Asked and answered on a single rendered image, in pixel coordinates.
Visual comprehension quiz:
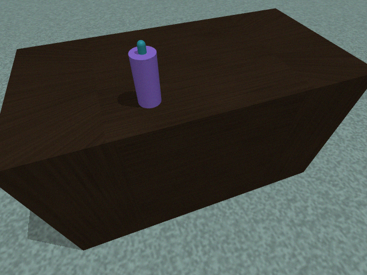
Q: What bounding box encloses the bottle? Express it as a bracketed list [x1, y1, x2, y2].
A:
[128, 40, 162, 108]

